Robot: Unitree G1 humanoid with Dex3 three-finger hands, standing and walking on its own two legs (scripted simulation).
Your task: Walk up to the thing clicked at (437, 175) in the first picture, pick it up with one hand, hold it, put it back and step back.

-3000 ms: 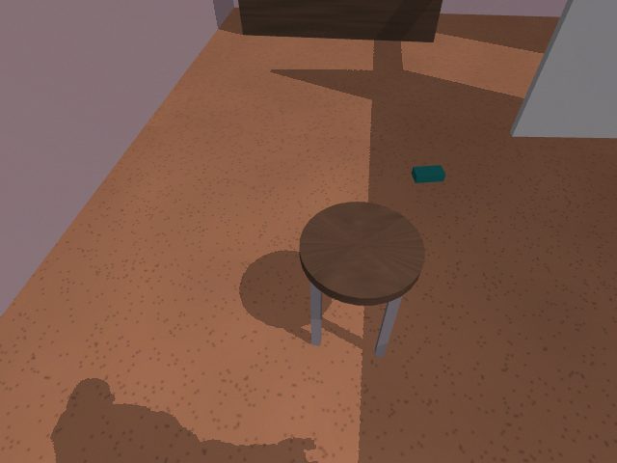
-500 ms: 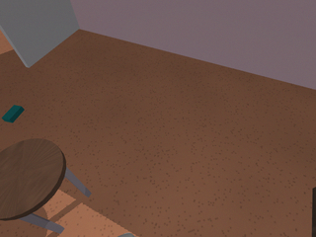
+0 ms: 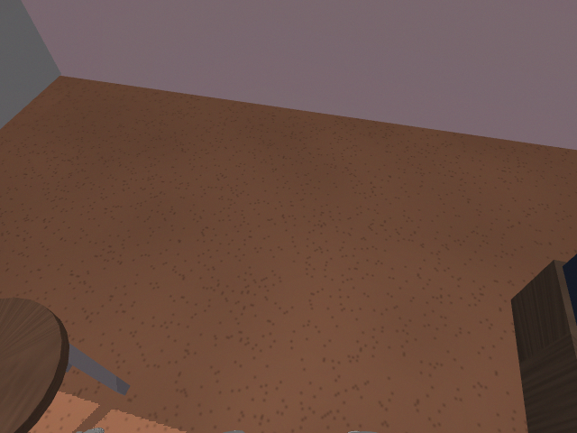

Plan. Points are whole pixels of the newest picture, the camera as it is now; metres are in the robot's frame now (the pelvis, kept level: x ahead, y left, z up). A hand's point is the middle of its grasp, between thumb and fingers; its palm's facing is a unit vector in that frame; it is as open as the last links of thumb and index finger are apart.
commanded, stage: walk up
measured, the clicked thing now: out of the picture +0.85 +1.43 -0.72
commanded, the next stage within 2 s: stand in 0.94 s
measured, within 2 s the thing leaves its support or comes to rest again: neither
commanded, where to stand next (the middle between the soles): +0.09 +0.03 m, yaw -4 degrees
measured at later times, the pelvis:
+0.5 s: pelvis +0.01 +0.01 +0.02, yaw -5 degrees
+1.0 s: pelvis +0.02 +0.02 +0.04, yaw -6 degrees
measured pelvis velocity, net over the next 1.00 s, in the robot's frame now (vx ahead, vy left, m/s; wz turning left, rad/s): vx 0.02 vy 0.02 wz -0.11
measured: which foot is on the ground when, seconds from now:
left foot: down 0.00-1.00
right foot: down 0.00-1.00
